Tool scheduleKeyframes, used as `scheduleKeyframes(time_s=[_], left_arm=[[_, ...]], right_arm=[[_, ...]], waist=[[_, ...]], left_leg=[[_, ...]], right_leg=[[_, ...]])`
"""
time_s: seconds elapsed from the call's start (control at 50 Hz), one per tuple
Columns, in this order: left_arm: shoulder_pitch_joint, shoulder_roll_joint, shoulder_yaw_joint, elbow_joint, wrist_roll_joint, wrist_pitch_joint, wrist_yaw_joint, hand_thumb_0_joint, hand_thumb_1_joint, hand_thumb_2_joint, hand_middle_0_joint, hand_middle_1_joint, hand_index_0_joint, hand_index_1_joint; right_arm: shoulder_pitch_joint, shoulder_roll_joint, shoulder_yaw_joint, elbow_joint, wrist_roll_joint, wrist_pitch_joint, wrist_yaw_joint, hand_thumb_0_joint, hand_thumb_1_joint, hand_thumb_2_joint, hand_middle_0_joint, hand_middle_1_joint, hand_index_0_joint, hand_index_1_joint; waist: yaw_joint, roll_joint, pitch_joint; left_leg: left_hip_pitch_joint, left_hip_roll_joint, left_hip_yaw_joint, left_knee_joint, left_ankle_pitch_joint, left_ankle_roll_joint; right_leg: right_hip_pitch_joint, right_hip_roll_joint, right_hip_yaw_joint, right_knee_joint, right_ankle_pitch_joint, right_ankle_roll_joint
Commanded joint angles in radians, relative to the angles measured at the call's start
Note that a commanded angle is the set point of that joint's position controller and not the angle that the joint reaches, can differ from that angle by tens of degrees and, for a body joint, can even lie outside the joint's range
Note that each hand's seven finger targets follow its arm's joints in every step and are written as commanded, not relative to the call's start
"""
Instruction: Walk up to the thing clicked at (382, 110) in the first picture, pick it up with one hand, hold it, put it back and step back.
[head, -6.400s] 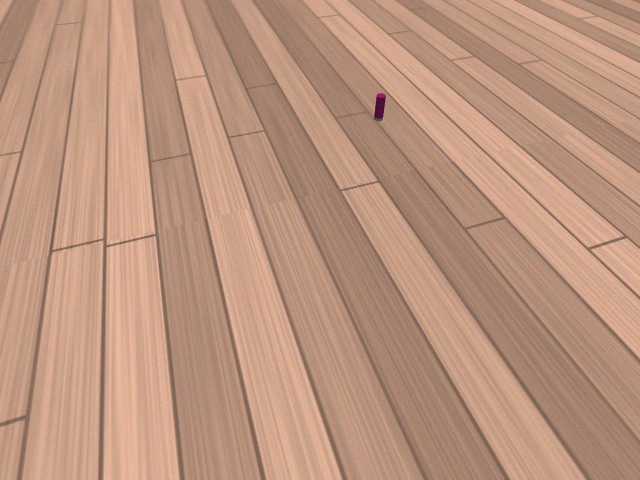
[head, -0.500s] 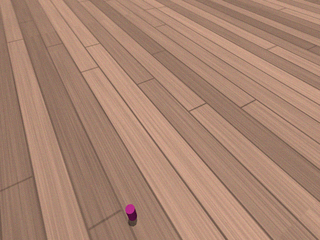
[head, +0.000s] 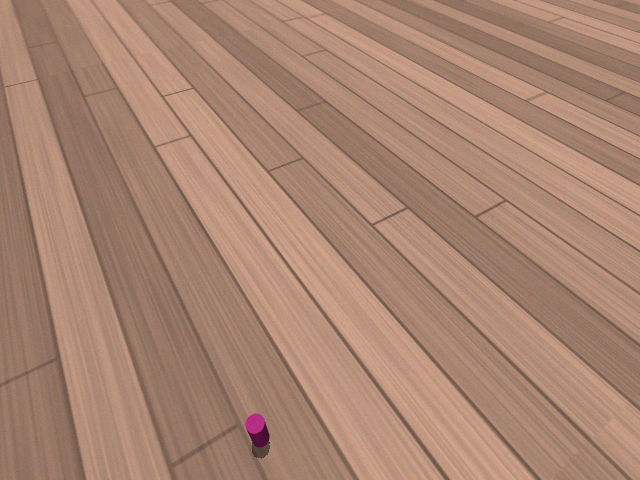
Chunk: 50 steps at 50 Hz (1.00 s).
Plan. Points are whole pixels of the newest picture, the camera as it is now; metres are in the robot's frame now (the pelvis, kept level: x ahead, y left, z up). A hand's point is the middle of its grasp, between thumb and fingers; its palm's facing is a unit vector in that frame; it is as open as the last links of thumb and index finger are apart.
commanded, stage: stand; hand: left
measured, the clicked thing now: (258, 431) +0.40 +0.20 -0.71
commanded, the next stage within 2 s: none
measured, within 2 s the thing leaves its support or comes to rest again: neither
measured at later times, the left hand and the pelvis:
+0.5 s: hand out of the picture +0.09 +0.25 -0.16, palm faces -0.02 -0.94 -0.34, open 7.4 cm; pelvis +0.02 -0.01 +0.00, yaw +0 degrees
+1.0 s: hand out of the picture +0.11 +0.25 -0.15, palm faces -0.01 -0.94 -0.34, open 7.4 cm; pelvis +0.03 -0.01 +0.00, yaw +0 degrees
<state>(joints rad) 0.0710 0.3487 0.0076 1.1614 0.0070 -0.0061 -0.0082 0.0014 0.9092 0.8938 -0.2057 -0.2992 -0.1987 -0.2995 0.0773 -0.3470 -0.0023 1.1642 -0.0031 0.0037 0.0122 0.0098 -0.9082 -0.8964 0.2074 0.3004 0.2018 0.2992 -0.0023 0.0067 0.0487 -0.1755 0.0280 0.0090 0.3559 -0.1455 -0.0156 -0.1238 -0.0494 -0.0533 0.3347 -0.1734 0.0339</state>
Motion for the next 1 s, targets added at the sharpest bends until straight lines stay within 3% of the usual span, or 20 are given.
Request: scheduleKeyframes(time_s=[0.0,0.08,0.16,0.28,0.4,0.58,0.74,0.88,0.98], left_arm=[[-0.040,0.214,0.038,-0.057,0.006,-0.022,0.012,0.000,0.900,0.900,-0.200,-0.300,-0.200,-0.300],[-0.025,0.213,0.039,-0.056,0.006,-0.022,0.011,0.000,0.900,0.900,-0.200,-0.300,-0.200,-0.300],[-0.023,0.209,0.037,-0.064,0.006,-0.026,0.011,0.000,0.900,0.900,-0.200,-0.300,-0.200,-0.300],[-0.018,0.216,0.039,-0.066,0.005,-0.025,0.012,0.000,0.900,0.900,-0.200,-0.300,-0.200,-0.300],[-0.011,0.215,0.037,-0.068,0.002,-0.025,0.012,0.000,0.900,0.900,-0.200,-0.300,-0.200,-0.300],[-0.012,0.213,0.037,-0.071,0.004,-0.024,0.015,0.000,0.900,0.900,-0.200,-0.300,-0.200,-0.300],[-0.015,0.213,0.037,-0.071,0.002,-0.021,0.014,0.000,0.900,0.900,-0.200,-0.300,-0.200,-0.300],[-0.016,0.217,0.041,-0.078,0.005,-0.024,0.016,0.000,0.900,0.900,-0.200,-0.300,-0.200,-0.300],[-0.007,0.214,0.041,-0.076,0.004,-0.021,0.016,0.000,0.900,0.900,-0.200,-0.300,-0.200,-0.301]], right_arm=[[-0.057,-0.221,-0.043,-0.067,-0.011,-0.027,-0.011,0.000,-0.900,-0.900,0.200,0.300,0.200,0.300],[-0.058,-0.218,-0.043,-0.073,-0.007,-0.028,-0.011,0.000,-0.900,-0.900,0.200,0.300,0.200,0.300],[-0.054,-0.222,-0.042,-0.075,-0.007,-0.032,-0.012,0.000,-0.900,-0.900,0.200,0.300,0.200,0.300],[-0.053,-0.217,-0.038,-0.077,-0.006,-0.030,-0.013,0.000,-0.900,-0.900,0.200,0.300,0.200,0.300],[-0.050,-0.219,-0.035,-0.076,-0.004,-0.033,-0.015,0.000,-0.900,-0.900,0.200,0.300,0.200,0.300],[-0.049,-0.219,-0.033,-0.075,-0.005,-0.031,-0.018,0.000,-0.900,-0.900,0.200,0.300,0.200,0.300],[-0.052,-0.223,-0.034,-0.075,-0.004,-0.031,-0.019,0.000,-0.900,-0.900,0.200,0.300,0.200,0.300],[-0.040,-0.216,-0.033,-0.081,-0.005,-0.031,-0.020,0.000,-0.900,-0.900,0.200,0.300,0.200,0.300],[-0.048,-0.222,-0.034,-0.084,-0.004,-0.030,-0.020,0.000,-0.900,-0.900,0.200,0.300,0.200,0.300]], waist=[[-0.003,-0.006,-0.083],[-0.004,0.007,-0.059],[-0.004,0.014,-0.080],[-0.006,0.004,-0.073],[-0.001,0.001,-0.087],[-0.001,0.002,-0.097],[0.002,0.011,-0.081],[-0.001,-0.009,-0.101],[0.003,0.003,-0.080]], left_leg=[[0.019,0.105,-0.108,-0.085,-0.006,0.024],[0.014,0.102,-0.108,-0.089,-0.017,0.019],[0.026,0.107,-0.101,-0.068,0.060,0.026],[0.030,0.100,-0.095,-0.069,0.041,0.023],[0.047,0.105,-0.095,-0.064,0.138,0.019],[0.063,0.111,-0.087,-0.055,0.179,0.019],[0.059,0.107,-0.082,-0.066,0.147,0.017],[0.080,0.113,-0.075,-0.054,0.214,0.023],[0.076,0.111,-0.079,-0.067,0.170,0.021]], right_leg=[[-0.007,-0.093,0.087,-0.068,-0.016,-0.036],[-0.021,-0.092,0.088,-0.073,-0.029,-0.037],[0.010,-0.103,0.095,-0.076,0.048,-0.039],[0.005,-0.100,0.091,-0.079,0.034,-0.037],[0.029,-0.098,0.083,-0.068,0.099,-0.035],[0.044,-0.103,0.080,-0.070,0.150,-0.036],[0.044,-0.100,0.081,-0.077,0.115,-0.036],[0.071,-0.109,0.080,-0.073,0.197,-0.040],[0.051,-0.102,0.078,-0.081,0.139,-0.038]])
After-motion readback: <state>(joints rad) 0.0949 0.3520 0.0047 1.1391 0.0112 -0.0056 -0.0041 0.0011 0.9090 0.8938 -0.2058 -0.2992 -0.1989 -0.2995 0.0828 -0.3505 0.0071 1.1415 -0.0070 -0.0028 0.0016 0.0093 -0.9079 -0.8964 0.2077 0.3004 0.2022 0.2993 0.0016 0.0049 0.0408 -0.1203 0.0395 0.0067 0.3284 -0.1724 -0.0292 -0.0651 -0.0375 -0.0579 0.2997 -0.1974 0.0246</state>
